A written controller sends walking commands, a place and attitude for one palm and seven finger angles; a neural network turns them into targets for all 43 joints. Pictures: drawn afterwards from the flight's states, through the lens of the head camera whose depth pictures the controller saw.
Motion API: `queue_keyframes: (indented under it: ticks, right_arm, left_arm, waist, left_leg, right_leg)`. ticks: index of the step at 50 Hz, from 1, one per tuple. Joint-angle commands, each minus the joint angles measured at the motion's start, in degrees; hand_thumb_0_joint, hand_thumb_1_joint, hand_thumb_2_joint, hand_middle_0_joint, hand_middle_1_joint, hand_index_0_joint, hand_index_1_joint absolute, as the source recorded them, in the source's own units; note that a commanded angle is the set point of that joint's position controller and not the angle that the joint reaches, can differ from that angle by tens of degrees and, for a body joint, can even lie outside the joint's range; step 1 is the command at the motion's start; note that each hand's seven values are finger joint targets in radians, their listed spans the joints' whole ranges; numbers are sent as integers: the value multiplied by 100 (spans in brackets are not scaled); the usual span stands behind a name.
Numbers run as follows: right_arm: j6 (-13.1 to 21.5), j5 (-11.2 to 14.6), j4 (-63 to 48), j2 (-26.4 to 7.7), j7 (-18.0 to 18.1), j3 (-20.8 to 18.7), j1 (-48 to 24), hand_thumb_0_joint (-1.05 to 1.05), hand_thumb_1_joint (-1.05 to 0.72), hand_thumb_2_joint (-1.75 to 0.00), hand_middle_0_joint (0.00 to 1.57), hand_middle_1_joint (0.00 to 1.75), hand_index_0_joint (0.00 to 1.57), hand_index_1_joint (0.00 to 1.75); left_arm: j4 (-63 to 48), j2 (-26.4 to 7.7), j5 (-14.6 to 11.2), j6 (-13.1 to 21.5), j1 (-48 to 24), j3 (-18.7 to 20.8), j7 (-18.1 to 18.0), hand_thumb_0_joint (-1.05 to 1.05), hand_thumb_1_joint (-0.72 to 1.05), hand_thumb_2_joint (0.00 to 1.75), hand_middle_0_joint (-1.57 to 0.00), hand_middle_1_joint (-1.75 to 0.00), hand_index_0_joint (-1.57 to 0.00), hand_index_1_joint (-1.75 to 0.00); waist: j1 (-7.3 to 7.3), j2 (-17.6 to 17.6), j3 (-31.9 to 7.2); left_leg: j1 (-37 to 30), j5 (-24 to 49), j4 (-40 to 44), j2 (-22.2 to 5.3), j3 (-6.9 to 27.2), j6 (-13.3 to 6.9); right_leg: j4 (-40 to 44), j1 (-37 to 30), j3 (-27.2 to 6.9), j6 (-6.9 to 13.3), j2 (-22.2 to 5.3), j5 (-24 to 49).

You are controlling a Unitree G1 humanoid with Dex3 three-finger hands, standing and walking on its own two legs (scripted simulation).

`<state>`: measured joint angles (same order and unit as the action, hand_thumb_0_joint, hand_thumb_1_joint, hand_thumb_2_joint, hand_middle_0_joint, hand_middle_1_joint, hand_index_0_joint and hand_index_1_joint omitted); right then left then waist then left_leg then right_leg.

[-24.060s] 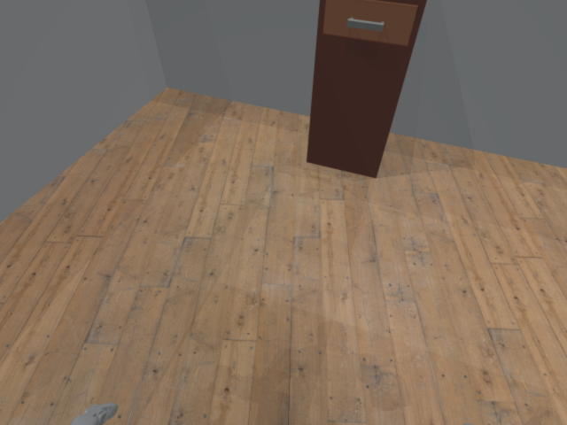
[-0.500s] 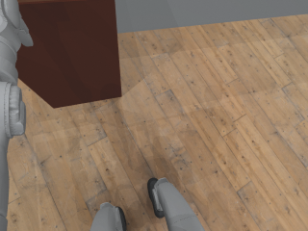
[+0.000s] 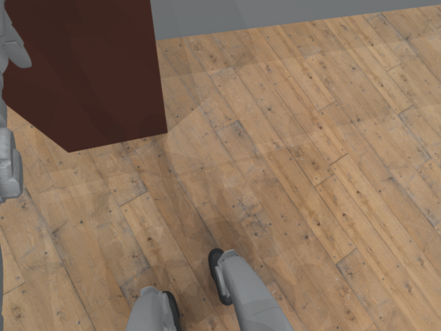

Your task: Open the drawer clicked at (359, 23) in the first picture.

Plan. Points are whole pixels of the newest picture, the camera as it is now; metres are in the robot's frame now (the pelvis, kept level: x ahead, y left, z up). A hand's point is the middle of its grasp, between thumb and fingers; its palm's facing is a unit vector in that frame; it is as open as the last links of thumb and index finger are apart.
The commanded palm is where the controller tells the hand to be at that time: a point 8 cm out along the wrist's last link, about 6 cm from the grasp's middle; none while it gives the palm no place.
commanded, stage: close the thumb around the handle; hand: left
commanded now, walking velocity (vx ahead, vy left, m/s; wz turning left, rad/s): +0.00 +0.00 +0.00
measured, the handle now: out of the picture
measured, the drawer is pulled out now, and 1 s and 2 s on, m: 0.00 0.00 0.01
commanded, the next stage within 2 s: pull the drawer open in 0.70 s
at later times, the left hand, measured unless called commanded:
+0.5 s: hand out of the picture +0.64 +0.16 +0.08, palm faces -0.08 -0.01 -1.00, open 7.4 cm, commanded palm +0.65 +0.16 +0.11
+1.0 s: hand (0, 8) +0.64 +0.17 +0.06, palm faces -0.05 -0.02 -1.00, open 5.8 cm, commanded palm +0.62 +0.15 +0.11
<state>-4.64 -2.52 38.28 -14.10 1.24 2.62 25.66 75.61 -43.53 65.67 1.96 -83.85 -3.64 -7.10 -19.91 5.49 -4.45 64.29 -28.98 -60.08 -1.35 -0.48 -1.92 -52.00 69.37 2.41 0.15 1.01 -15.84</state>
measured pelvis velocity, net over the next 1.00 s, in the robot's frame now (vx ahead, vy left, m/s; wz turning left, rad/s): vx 0.02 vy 0.00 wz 0.00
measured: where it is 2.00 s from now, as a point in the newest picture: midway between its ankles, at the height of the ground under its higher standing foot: (198, 308)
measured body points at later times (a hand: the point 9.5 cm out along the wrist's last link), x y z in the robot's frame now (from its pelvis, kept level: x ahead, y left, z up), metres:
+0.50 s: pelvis +0.00 +0.00 +0.01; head +0.21 +0.00 +0.40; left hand +0.64 +0.16 +0.13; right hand -0.08 -0.26 -0.09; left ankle -0.03 +0.10 -0.66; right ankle +0.06 -0.12 -0.66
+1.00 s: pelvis +0.02 +0.00 +0.01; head +0.22 +0.01 +0.41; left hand +0.63 +0.17 +0.12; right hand -0.07 -0.25 -0.09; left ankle -0.03 +0.10 -0.66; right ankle +0.06 -0.12 -0.66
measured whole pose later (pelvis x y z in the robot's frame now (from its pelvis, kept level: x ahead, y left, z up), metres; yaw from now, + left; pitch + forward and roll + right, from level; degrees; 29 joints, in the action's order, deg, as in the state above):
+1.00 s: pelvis +0.02 +0.00 +0.01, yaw +0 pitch +32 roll -3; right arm -3.9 -2.9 39.6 -14.7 -0.4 1.1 24.7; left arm 75.4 -38.4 65.3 -1.2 -78.1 -3.2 -13.2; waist -18.3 5.3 -5.6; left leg 60.2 -29.2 -57.3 -1.3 0.0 -1.9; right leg -49.3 65.1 2.7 0.0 1.1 -16.3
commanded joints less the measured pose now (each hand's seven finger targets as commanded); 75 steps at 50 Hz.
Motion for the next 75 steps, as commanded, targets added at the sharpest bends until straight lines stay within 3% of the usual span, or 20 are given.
queue_keyframes:
  ticks: [1,3,6,13,25,31,34,38,41,46,53,55,57,58,61,63,67,70,72,75]
  right_arm:
    - [-54,-62,138,-1237,23,-432,1629,0,-90,-90,20,30,20,30]
    - [-59,-70,175,-1232,-15,-442,1628,0,-90,-90,20,30,20,30]
    - [-120,-77,193,-1300,-52,-438,1643,0,-90,-90,20,30,20,30]
    - [-200,-48,186,-1320,-52,-418,1515,0,-90,-90,20,30,20,30]
    - [-195,-29,-3,-1280,36,-439,1397,0,-90,-90,20,30,20,30]
    - [-103,-37,63,-1260,45,-507,1537,0,-90,-90,20,30,20,30]
    - [-52,-56,151,-1262,35,-488,1555,0,-90,-90,20,30,20,30]
    - [19,-74,223,-1263,-12,-522,1619,0,-90,-90,20,30,20,30]
    - [31,-87,278,-1273,-50,-527,1646,0,-90,-90,20,30,20,30]
    - [27,-58,246,-1256,-121,-567,1575,0,-90,-90,20,30,20,30]
    - [-31,-39,171,-1225,-131,-605,1457,0,-90,-90,20,30,20,30]
    - [-16,-52,142,-1192,-136,-643,1410,0,-90,-90,20,30,20,30]
    - [-45,-47,124,-1239,-160,-670,1395,0,-90,-90,20,30,20,30]
    - [-31,-49,112,-1185,-143,-683,1365,0,-90,-90,20,30,20,30]
    - [-41,-49,146,-1217,-159,-725,1349,0,-90,-90,20,30,20,30]
    - [-14,-47,358,-1243,-88,-711,1334,0,-90,-90,20,30,20,30]
    - [50,-105,387,-1258,-100,-730,1427,0,-90,-90,20,30,20,30]
    - [139,-144,417,-1165,-132,-760,1550,0,-90,-90,20,30,20,30]
    - [154,-164,464,-1204,-202,-790,1564,0,-90,-90,20,30,20,30]
    - [185,-175,433,-1203,-251,-796,1569,0,-90,-90,20,30,20,30]
  left_arm:
    - [-1065,-1255,52,-41,-2842,321,-572,0,-44,32,-30,-121,-30,-121]
    - [-817,-1004,100,-230,-2749,189,-706,0,-33,37,-31,-122,-31,-122]
    - [-803,-1214,135,-429,-2914,315,-817,0,-16,44,-32,-124,-32,-124]
    - [-410,-1016,205,-794,-3028,49,-758,0,23,61,-35,-128,-35,-128]
    - [-700,-1050,102,-454,-2800,56,-375,0,90,90,-40,-135,-40,-135]
    - [-1291,-1243,-41,-62,-2948,284,-413,0,90,90,-40,-135,-40,-135]
    - [-1278,-1229,-37,1,-3062,278,-569,0,90,90,-40,-135,-40,-135]
    - [-1443,-1145,88,-57,-3122,305,-831,0,90,90,-40,-135,-40,-135]
    - [-1269,-993,36,-209,-3031,282,-920,0,90,90,-40,-135,-40,-135]
    - [-1356,-814,-24,-388,-2633,291,-933,0,90,90,-40,-135,-40,-135]
    - [-1435,-712,-157,-423,-1696,366,-768,0,90,90,-40,-135,-40,-135]
    - [-1577,-371,-235,-367,-1429,219,-726,0,90,90,-40,-135,-40,-135]
    - [-1753,-578,-310,-281,-1042,475,-708,0,90,90,-40,-135,-40,-135]
    - [-1591,-220,-321,-279,-790,244,-692,0,90,90,-40,-135,-40,-135]
    - [-1684,-252,-398,-211,-541,365,-741,0,90,90,-40,-135,-40,-135]
    - [-1416,-320,-285,-200,-1874,141,-896,0,90,90,-40,-135,-40,-135]
    - [-1334,-584,-180,-159,-1979,419,-1109,0,90,90,-40,-135,-40,-135]
    - [-1552,-115,-106,-59,-2201,123,-1163,0,90,90,-40,-135,-40,-135]
    - [-1657,-162,-89,-72,-2426,181,-1185,0,90,90,-40,-135,-40,-135]
    - [-1600,-81,-77,-181,-2476,108,-1229,0,90,90,-40,-135,-40,-135]
  waist:
    - [-141,986,-3828]
    - [-179,945,-3705]
    - [-186,905,-3728]
    - [-293,815,-3452]
    - [-214,747,-3597]
    - [-138,907,-4066]
    - [-161,977,-3912]
    - [-107,1307,-4205]
    - [-161,1108,-3998]
    - [43,1283,-4131]
    - [316,939,-4154]
    - [352,847,-4007]
    - [538,740,-4243]
    - [494,525,-3975]
    - [582,339,-3674]
    - [75,237,-3077]
    - [153,484,-3524]
    - [104,963,-3898]
    - [79,1152,-4069]
    - [20,1039,-4124]
  left_leg:
    - [-1631,2800,479,53,377,-129]
    - [-1681,3002,497,49,357,-118]
    - [-1601,2995,517,72,296,-123]
    - [-1584,2938,633,91,257,-140]
    - [-1495,2594,648,107,238,-160]
    - [-1744,2652,610,105,292,-146]
    - [-1710,2628,582,82,330,-136]
    - [-2221,3200,507,41,414,-73]
    - [-2220,3261,546,32,428,-64]
    - [-2630,3757,675,34,435,2]
    - [-2763,4116,867,60,320,-22]
    - [-2879,4216,931,43,294,-34]
    - [-3021,4497,980,43,304,-12]
    - [-2928,4421,1007,45,271,-40]
    - [-2754,4089,1144,84,198,-48]
    - [-2434,3563,1068,90,232,-61]
    - [-2597,4185,875,109,249,-37]
    - [-3050,5470,602,16,426,34]
    - [-3371,5782,437,-47,526,90]
    - [-3296,4858,463,15,476,37]
  right_leg:
    - [150,-2856,-80,138,184,1505]
    - [165,-2822,-42,134,178,1646]
    - [196,-2970,-52,121,196,1759]
    - [275,-3031,-38,86,183,1764]
    - [291,-3175,-98,92,164,1608]
    - [282,-3226,-143,106,175,1635]
    - [268,-3031,-139,111,176,1532]
    - [210,-2760,-70,141,172,1653]
    - [262,-2780,-25,125,194,1712]
    - [354,-2962,12,138,211,1944]
    - [489,-3593,-44,135,210,2432]
    - [591,-3655,-47,125,215,2521]
    - [573,-3924,-68,138,229,2767]
    - [641,-3898,-61,127,228,2749]
    - [740,-4056,-93,122,238,2741]
    - [741,-3446,-98,105,223,2411]
    - [524,-3396,-114,128,212,2587]
    - [323,-3033,-88,100,194,2912]
    - [255,-2698,-54,100,217,2768]
    - [380,-2688,-69,110,238,2310]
